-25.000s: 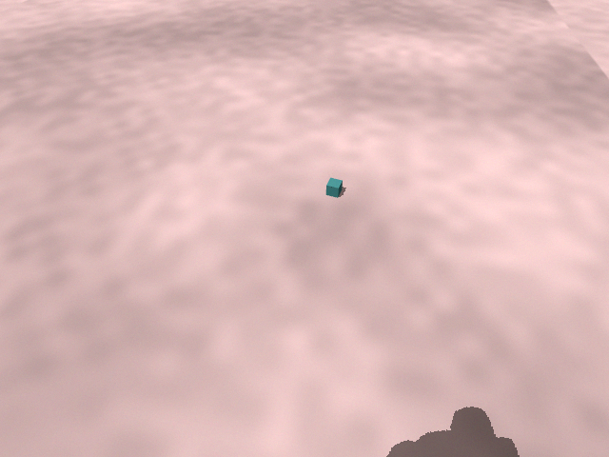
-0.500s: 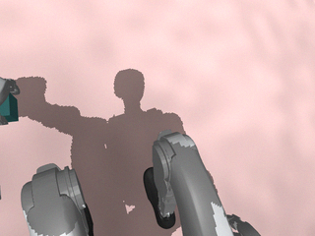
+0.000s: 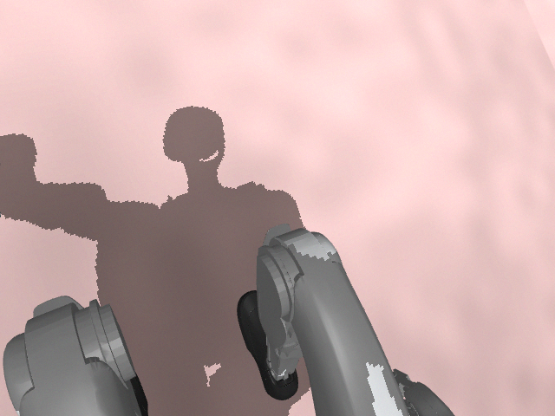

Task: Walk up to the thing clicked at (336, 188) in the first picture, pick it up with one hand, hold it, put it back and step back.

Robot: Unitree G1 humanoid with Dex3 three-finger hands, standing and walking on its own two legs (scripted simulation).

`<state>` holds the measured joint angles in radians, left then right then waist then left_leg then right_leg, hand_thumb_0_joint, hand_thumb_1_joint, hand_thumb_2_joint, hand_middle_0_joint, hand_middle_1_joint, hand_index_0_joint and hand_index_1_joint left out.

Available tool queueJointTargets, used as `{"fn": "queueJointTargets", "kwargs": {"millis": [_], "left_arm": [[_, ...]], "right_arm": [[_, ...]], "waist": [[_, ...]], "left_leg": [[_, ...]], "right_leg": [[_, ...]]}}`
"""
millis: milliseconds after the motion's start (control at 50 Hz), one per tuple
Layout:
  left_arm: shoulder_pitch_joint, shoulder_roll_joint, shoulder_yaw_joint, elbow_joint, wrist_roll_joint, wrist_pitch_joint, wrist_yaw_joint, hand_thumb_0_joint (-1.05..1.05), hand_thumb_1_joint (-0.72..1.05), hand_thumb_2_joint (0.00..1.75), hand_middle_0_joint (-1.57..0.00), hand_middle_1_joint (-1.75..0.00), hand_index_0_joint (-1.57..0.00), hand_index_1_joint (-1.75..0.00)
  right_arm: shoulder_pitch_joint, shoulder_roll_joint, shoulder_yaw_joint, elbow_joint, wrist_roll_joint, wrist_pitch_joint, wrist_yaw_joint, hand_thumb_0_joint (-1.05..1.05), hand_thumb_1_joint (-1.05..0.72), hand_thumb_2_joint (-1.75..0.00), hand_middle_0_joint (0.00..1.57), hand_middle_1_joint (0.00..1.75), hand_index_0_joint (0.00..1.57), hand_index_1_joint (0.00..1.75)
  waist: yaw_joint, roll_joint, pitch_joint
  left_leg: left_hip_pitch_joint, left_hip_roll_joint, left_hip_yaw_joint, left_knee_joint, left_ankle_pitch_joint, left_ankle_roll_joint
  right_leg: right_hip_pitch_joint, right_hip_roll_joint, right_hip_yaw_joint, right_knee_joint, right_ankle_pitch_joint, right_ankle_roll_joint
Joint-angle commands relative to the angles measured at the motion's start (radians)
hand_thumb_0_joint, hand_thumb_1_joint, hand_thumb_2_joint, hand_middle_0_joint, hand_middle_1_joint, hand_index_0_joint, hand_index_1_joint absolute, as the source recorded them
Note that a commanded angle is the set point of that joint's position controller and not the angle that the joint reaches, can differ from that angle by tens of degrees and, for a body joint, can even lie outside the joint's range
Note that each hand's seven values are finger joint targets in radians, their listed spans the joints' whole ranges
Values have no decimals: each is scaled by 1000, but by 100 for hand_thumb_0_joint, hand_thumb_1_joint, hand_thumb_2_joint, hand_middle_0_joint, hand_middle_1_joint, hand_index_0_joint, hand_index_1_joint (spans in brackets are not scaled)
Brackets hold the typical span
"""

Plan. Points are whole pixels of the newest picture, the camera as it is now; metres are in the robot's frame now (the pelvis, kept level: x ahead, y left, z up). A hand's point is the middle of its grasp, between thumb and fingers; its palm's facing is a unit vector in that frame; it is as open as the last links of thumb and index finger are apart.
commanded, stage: rest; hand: left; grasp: from above
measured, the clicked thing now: out of the picture +0.48 +0.29 -0.26
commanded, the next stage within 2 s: open in 0.52 s
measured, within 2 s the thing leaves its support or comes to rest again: rests again in 0.24 s
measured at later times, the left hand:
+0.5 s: hand out of the picture +0.47 +0.29 -0.23, palm faces -0.48 -0.05 -0.87, open 8.8 cm
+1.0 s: hand out of the picture +0.47 +0.29 -0.23, palm faces -0.47 -0.05 -0.88, open 10.0 cm
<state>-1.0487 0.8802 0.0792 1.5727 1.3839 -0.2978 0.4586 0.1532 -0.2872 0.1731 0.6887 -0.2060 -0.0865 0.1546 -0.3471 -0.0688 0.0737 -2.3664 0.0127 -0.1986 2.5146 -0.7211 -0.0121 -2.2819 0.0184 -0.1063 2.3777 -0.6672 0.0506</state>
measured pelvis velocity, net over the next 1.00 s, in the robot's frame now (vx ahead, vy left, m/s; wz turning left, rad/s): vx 0.00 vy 0.00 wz -0.04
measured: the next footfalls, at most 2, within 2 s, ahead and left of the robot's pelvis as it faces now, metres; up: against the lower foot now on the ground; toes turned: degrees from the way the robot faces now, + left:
none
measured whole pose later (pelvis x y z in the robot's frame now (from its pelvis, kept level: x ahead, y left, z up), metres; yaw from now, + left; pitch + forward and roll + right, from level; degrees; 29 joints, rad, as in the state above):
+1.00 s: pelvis +0.00 +0.00 +0.00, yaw -2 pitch +29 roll -13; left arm -1.08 0.96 0.04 1.66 1.37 -0.28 0.54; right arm 0.13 -0.32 0.26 0.66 -0.24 -0.15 0.19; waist -0.38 -0.11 0.12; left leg -2.36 0.02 -0.24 2.55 -0.73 -0.01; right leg -2.26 0.04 -0.14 2.38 -0.65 0.06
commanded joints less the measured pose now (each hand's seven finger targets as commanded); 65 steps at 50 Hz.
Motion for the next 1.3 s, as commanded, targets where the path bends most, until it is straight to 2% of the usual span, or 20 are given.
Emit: {"fn": "queueJointTargets", "kwargs": {"millis": [0,40,80,120,160,200,280,320,360,600,680,720,780,920,980,1020,1140,1160,1200,1280], "left_arm": [[-354,269,25,-168,-11,-11,73,0,76,55,-109,-43,-111,-41],[-331,244,14,-110,-10,-2,81,0,79,54,-109,-44,-111,-42],[-345,271,27,-145,-5,-3,93,0,78,56,-111,-41,-112,-40],[-342,232,-2,-105,-2,7,94,0,78,55,-109,-44,-111,-42],[-344,265,17,-120,-10,9,106,0,78,55,-110,-42,-111,-40],[-341,224,-9,-80,-11,17,105,0,77,53,-109,-41,-110,-39],[-341,247,1,-62,-17,24,104,0,77,52,-108,-42,-110,-40],[-330,272,3,-89,-18,22,105,0,76,50,-108,-41,-110,-39],[-328,274,13,-60,-18,22,106,0,79,50,-109,-44,-112,-41],[-324,296,0,-33,-26,7,105,0,77,45,-108,-39,-110,-36],[-329,312,2,-39,-21,2,111,0,45,43,-78,-43,-81,-40],[-310,309,10,-6,-23,5,110,0,32,42,-73,-43,-76,-40],[-359,306,-14,-85,-19,-4,110,0,19,44,-64,-45,-66,-43],[-324,283,-29,-33,-31,10,125,0,6,55,-55,-52,-56,-51],[-331,262,-40,-15,-31,23,120,0,2,57,-50,-56,-52,-54],[-340,291,-26,-39,-37,22,122,0,-1,59,-48,-58,-50,-57],[-322,262,-41,-2,-44,28,88,0,-7,63,-43,-64,-44,-63],[-329,323,-2,-52,-43,21,92,0,-8,64,-41,-66,-43,-65],[-315,273,-38,-19,-43,18,84,0,-10,66,-39,-69,-41,-67],[-338,298,-29,-57,-46,5,77,0,-13,69,-35,-72,-37,-70]], "right_arm": [[218,-295,-78,16,-1,-1,-11,0,-90,-90,20,30,20,30],[217,-303,-73,7,-7,-7,-9,0,-90,-90,20,30,20,30],[212,-307,-72,9,-6,-6,-11,0,-90,-90,20,30,20,30],[204,-295,-63,7,-12,-14,-5,0,-90,-90,20,30,20,30],[206,-310,-65,10,-8,-15,-7,0,-90,-90,20,30,20,30],[194,-303,-59,13,-13,-23,-2,0,-90,-90,20,30,20,30],[184,-327,-52,-5,-16,-38,5,0,-90,-90,20,30,20,30],[191,-321,-47,-2,-12,-37,4,0,-90,-90,20,30,20,30],[184,-334,-46,-22,-17,-42,7,0,-90,-90,20,30,20,30],[173,-343,-14,-41,-26,-55,12,0,-90,-90,20,30,20,30],[165,-346,-12,-45,-23,-56,8,0,-89,-90,20,30,20,30],[170,-356,-16,-40,-25,-58,10,0,-90,-90,20,30,20,30],[162,-343,-11,-50,-23,-61,11,0,-89,-90,20,30,20,30],[166,-338,-9,-21,-20,-65,21,0,-90,-90,20,30,20,30],[169,-346,-7,-21,-24,-70,26,0,-89,-90,20,30,20,30],[172,-350,-11,-17,-21,-67,23,0,-90,-90,20,30,20,30],[152,-358,-7,-48,-17,-75,29,0,-90,-90,20,30,20,30],[169,-369,-10,-50,-15,-72,23,0,-90,-90,20,30,20,30],[170,-345,-4,-39,-15,-66,26,0,-90,-90,20,30,20,30],[168,-361,-7,-58,-10,-64,19,0,-89,-90,20,30,20,30]], "waist": [[-20,488,-748],[-44,457,-674],[-27,493,-713],[-51,488,-689],[-38,494,-700],[-55,486,-665],[-69,470,-635],[-48,519,-679],[-68,488,-654],[-86,449,-614],[-79,458,-628],[-90,440,-576],[-79,485,-624],[-77,481,-621],[-97,464,-589],[-77,495,-613],[-96,454,-553],[-77,486,-609],[-77,491,-608],[-82,459,-594]], "left_leg": [[544,6,109,-239,274,26],[512,4,107,-237,252,27],[550,3,101,-249,268,21],[551,10,97,-243,252,24],[545,6,97,-247,260,23],[545,11,91,-245,258,20],[539,10,85,-233,263,20],[565,13,86,-241,284,15],[551,13,80,-234,279,15],[498,16,76,-225,237,28],[504,19,73,-223,240,25],[479,17,73,-213,226,26],[523,20,70,-228,221,23],[514,24,63,-231,239,20],[511,20,66,-225,239,22],[526,21,58,-241,246,16],[492,20,59,-231,207,21],[530,19,54,-251,238,15],[521,21,57,-245,237,14],[489,17,65,-231,226,22]], "right_leg": [[392,45,-100,-203,284,-79],[358,43,-113,-203,263,-82],[355,44,-116,-197,272,-84],[346,49,-118,-187,270,-80],[356,45,-121,-193,278,-79],[333,50,-124,-183,277,-80],[331,46,-134,-184,280,-80],[361,49,-126,-181,294,-84],[349,46,-137,-178,290,-82],[393,57,-137,-197,273,-70],[398,58,-135,-199,271,-75],[373,56,-141,-196,259,-74],[384,60,-136,-201,254,-75],[379,63,-140,-190,275,-77],[362,61,-147,-190,278,-73],[363,57,-150,-191,279,-78],[340,57,-149,-201,243,-76],[376,56,-151,-203,262,-76],[371,58,-147,-192,263,-82],[375,59,-146,-213,254,-78]]}}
